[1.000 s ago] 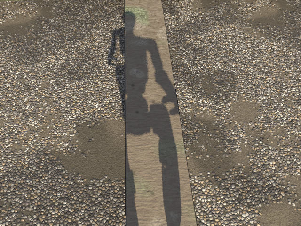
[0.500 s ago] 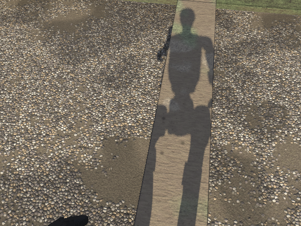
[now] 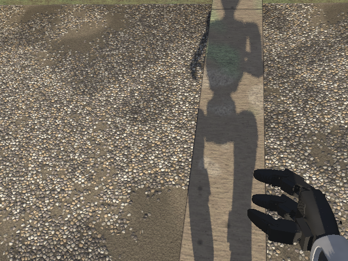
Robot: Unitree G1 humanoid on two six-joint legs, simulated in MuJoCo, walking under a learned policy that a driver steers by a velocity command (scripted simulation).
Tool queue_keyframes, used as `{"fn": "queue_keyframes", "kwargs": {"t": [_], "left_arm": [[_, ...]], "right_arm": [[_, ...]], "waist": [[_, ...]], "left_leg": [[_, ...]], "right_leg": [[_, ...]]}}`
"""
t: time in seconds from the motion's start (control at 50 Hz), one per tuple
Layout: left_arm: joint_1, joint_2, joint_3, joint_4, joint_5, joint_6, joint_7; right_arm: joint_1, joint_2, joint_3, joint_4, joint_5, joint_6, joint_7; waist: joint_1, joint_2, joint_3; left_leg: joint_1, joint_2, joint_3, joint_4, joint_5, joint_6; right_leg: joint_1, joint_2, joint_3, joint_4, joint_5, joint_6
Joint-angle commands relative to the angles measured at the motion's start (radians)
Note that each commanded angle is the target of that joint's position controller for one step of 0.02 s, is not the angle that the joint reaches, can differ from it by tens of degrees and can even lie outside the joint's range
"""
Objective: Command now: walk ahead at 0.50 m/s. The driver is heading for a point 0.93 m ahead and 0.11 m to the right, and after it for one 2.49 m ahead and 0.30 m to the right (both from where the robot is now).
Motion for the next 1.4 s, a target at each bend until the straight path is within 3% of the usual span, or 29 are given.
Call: {"fn": "queue_keyframes", "kwargs": {"t": [0.02,0.06,0.1,0.16,0.26,0.36,0.4,0.44,0.46,0.48,0.5,0.54,0.6,0.68,0.84,0.88,0.92,0.94,0.96,0.98,1.02,1.06,1.12,1.22,1.3,1.34,1.36,1.38,1.4], "left_arm": [[-0.083,0.184,0.008,-0.194,-0.034,-0.018,0.055],[-0.086,0.087,-0.045,-0.166,0.028,-0.010,0.087],[-0.113,0.011,-0.081,-0.158,0.036,-0.026,0.104],[-0.323,-0.040,-0.118,-0.228,0.056,-0.027,0.096],[-0.474,-0.014,-0.136,-0.268,0.037,-0.010,0.049],[-0.733,-0.004,-0.146,-0.364,-0.008,-0.027,-0.021],[-0.586,0.068,-0.121,-0.333,-0.002,-0.035,-0.022],[-0.146,0.170,-0.055,-0.194,0.027,-0.055,-0.026],[-0.086,0.201,-0.043,-0.185,-0.014,-0.065,-0.006],[-0.189,0.150,-0.064,-0.253,0.000,-0.070,-0.027],[-0.215,0.094,-0.066,-0.259,0.013,-0.056,-0.030],[-0.348,0.069,-0.048,-0.260,0.008,-0.079,-0.012],[-0.390,-0.034,-0.068,-0.199,-0.060,-0.088,0.006],[-0.396,0.042,-0.043,-0.157,-0.008,-0.062,-0.004],[-0.120,0.152,-0.016,-0.079,0.061,-0.043,-0.002],[-0.144,0.164,-0.021,-0.083,0.072,-0.033,-0.003],[-0.250,0.204,-0.017,-0.128,0.101,-0.030,0.000],[-0.173,0.129,-0.030,-0.111,0.051,-0.036,-0.001],[-0.118,0.137,-0.031,-0.146,-0.051,-0.046,-0.014],[-0.090,0.186,-0.029,-0.138,-0.071,-0.043,0.003],[-0.162,0.170,-0.049,-0.175,-0.001,-0.027,0.048],[-0.143,0.065,-0.094,-0.157,0.022,-0.024,0.064],[-0.255,-0.009,-0.130,-0.183,0.031,-0.023,0.065],[-0.454,0.012,-0.143,-0.262,0.034,-0.021,0.015],[-0.589,0.048,-0.141,-0.317,-0.010,-0.039,-0.025],[-0.357,0.147,-0.101,-0.248,0.028,-0.047,-0.035],[-0.144,0.182,-0.075,-0.175,0.031,-0.056,-0.037],[-0.044,0.219,-0.057,-0.160,-0.001,-0.067,-0.014],[-0.093,0.231,-0.059,-0.204,-0.017,-0.072,-0.019]], "right_arm": [[0.105,-0.046,-0.050,-0.030,-0.007,-0.027,0.010],[0.078,0.009,-0.048,0.043,-0.004,-0.037,0.007],[0.112,0.058,-0.027,0.116,0.019,-0.031,0.000],[0.170,-0.032,-0.047,0.173,0.004,-0.024,0.003],[0.376,-0.035,-0.073,0.240,-0.019,-0.001,0.010],[0.460,-0.141,-0.087,0.255,-0.049,0.011,-0.022],[0.422,-0.184,-0.091,0.272,-0.073,-0.003,-0.021],[0.295,-0.224,-0.090,0.243,-0.120,-0.005,-0.012],[0.316,-0.154,-0.068,0.239,-0.088,0.008,0.002],[0.370,-0.122,-0.079,0.195,0.035,0.008,0.005],[0.397,-0.190,-0.077,0.185,0.062,0.014,-0.002],[0.354,-0.195,-0.056,0.164,-0.010,0.055,-0.048],[0.316,-0.071,0.005,0.134,-0.041,0.056,-0.077],[0.113,-0.022,0.039,0.027,-0.069,0.035,-0.078],[-0.172,-0.048,0.047,-0.077,-0.015,0.040,0.010],[-0.053,-0.094,0.024,-0.035,-0.041,0.031,0.018],[0.410,-0.173,-0.036,0.123,-0.057,0.008,0.015],[0.452,-0.198,-0.050,0.140,-0.005,-0.001,-0.023],[0.375,-0.167,-0.037,0.058,-0.002,-0.005,0.005],[0.286,-0.116,-0.040,0.039,-0.025,-0.005,0.012],[0.163,-0.086,-0.057,0.046,-0.017,-0.040,0.006],[0.118,0.012,-0.027,0.091,0.031,-0.046,-0.008],[0.165,-0.015,-0.028,0.160,0.019,-0.035,-0.005],[0.359,-0.062,-0.055,0.234,-0.007,-0.007,0.012],[0.426,-0.168,-0.070,0.272,-0.033,-0.003,0.003],[0.335,-0.216,-0.066,0.264,-0.097,-0.007,0.007],[0.261,-0.245,-0.067,0.240,-0.120,-0.007,0.004],[0.271,-0.208,-0.054,0.235,-0.113,0.004,0.007],[0.320,-0.118,-0.056,0.188,0.007,0.013,0.008]], "waist": [[-0.104,-0.030,-0.403],[-0.033,-0.206,-0.313],[-0.011,-0.173,-0.186],[-0.037,-0.103,-0.122],[-0.101,-0.021,-0.084],[-0.149,-0.046,-0.049],[-0.067,-0.003,-0.109],[0.212,-0.021,-0.284],[0.215,-0.163,-0.466],[0.123,-0.168,-0.455],[0.141,-0.202,-0.439],[0.054,-0.063,-0.382],[-0.033,0.041,-0.169],[-0.007,-0.083,-0.162],[0.082,-0.111,-0.069],[-0.005,-0.097,-0.096],[-0.275,-0.087,-0.264],[-0.245,0.081,-0.443],[-0.194,0.062,-0.453],[-0.169,0.023,-0.413],[-0.088,-0.145,-0.310],[-0.013,-0.197,-0.167],[-0.017,-0.128,-0.108],[-0.100,-0.023,-0.068],[-0.126,0.001,-0.034],[0.031,0.023,-0.110],[0.183,-0.018,-0.196],[0.219,-0.054,-0.382],[0.128,-0.228,-0.442]], "left_leg": [[0.956,0.470,-0.814,-0.244,0.481,-0.110],[0.585,0.405,-0.555,-0.208,0.438,-0.139],[0.184,0.304,-0.421,-0.276,0.175,-0.106],[0.123,0.228,-0.345,-0.302,0.109,-0.118],[0.395,0.249,-0.422,-0.269,0.057,-0.082],[0.441,0.220,-0.356,-0.318,0.212,-0.053],[0.473,0.243,-0.334,-0.237,0.454,-0.076],[0.352,0.207,-0.249,0.163,0.514,-0.120],[0.099,0.122,-0.183,0.499,-0.490,-0.133],[-0.398,0.044,-0.219,0.816,-0.578,-0.154],[-0.559,0.041,-0.240,0.995,-0.371,-0.173],[-0.517,0.176,-0.226,1.126,-0.223,-0.223],[-0.183,0.245,-0.181,0.967,-0.124,-0.216],[-0.228,0.196,-0.071,0.775,0.050,-0.206],[-0.186,0.048,0.000,0.182,-0.127,-0.197],[0.059,-0.005,-0.015,-0.014,-0.107,-0.136],[0.640,0.035,-0.088,-0.251,0.026,-0.083],[1.078,0.284,-0.347,-0.110,-0.173,-0.141],[1.246,0.519,-0.886,-0.188,0.020,-0.072],[1.161,0.512,-0.928,-0.278,0.323,-0.112],[0.853,0.459,-0.622,-0.199,0.578,-0.149],[0.371,0.364,-0.450,-0.257,0.281,-0.118],[0.180,0.271,-0.339,-0.310,0.114,-0.102],[0.320,0.244,-0.294,-0.322,0.262,-0.083],[0.351,0.233,-0.277,-0.355,0.224,-0.046],[0.461,0.231,-0.265,-0.122,0.518,-0.054],[0.415,0.208,-0.218,0.105,0.530,-0.070],[0.220,0.174,-0.184,0.374,-0.054,-0.092],[-0.226,0.060,-0.196,0.729,-0.614,-0.133]], "right_leg": [[-0.836,-0.070,0.079,0.538,0.166,0.028],[-0.677,-0.185,0.026,0.501,0.312,0.033],[-0.533,-0.221,-0.009,0.448,0.403,0.011],[-0.645,-0.232,-0.088,0.370,0.571,-0.016],[-0.864,-0.241,-0.095,0.229,0.549,-0.010],[-0.542,-0.077,-0.225,-0.368,0.400,0.022],[-0.256,-0.016,-0.194,-0.538,0.399,-0.023],[0.241,-0.035,-0.092,-0.737,0.470,-0.096],[0.598,-0.231,0.103,-0.661,0.250,-0.052],[0.844,-0.468,0.563,-0.725,0.333,-0.096],[0.803,-0.491,0.752,-0.900,0.690,-0.107],[0.545,-0.436,0.462,-0.793,0.872,-0.105],[-0.142,-0.283,0.195,-0.856,0.468,-0.118],[-0.135,-0.169,0.078,-0.893,0.531,-0.125],[0.234,-0.209,0.111,-0.857,0.955,-0.076],[0.203,-0.197,0.063,-0.747,1.176,-0.038],[-0.058,-0.146,-0.010,-0.351,1.120,0.000],[-0.421,-0.075,-0.013,0.008,-0.088,-0.004],[-0.838,0.008,0.050,0.283,-0.083,-0.017],[-0.946,-0.025,0.078,0.425,0.117,-0.019],[-0.875,-0.130,0.041,0.506,0.287,0.022],[-0.663,-0.205,0.015,0.448,0.387,0.015],[-0.657,-0.228,-0.071,0.366,0.554,-0.007],[-0.675,-0.209,-0.156,0.041,0.558,0.003],[-0.342,-0.038,-0.252,-0.431,0.358,0.010],[-0.114,-0.001,-0.164,-0.625,0.356,-0.035],[0.111,0.000,-0.156,-0.764,0.457,-0.054],[0.454,-0.153,-0.025,-0.693,0.277,-0.041],[0.718,-0.446,0.463,-0.766,0.080,-0.023]]}}
Keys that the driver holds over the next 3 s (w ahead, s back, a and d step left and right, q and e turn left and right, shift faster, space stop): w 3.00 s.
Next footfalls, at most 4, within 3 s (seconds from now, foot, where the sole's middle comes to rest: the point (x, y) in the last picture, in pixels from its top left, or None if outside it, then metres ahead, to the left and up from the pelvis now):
0.46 right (233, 248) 0.45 -0.09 -0.73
0.94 left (218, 181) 0.71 -0.05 -0.73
1.38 right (237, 120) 1.01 -0.15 -0.73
1.86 left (225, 79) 1.27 -0.12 -0.73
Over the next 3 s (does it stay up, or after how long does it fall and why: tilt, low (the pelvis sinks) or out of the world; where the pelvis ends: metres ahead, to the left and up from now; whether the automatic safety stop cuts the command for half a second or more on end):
stays up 1.81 -0.21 0.02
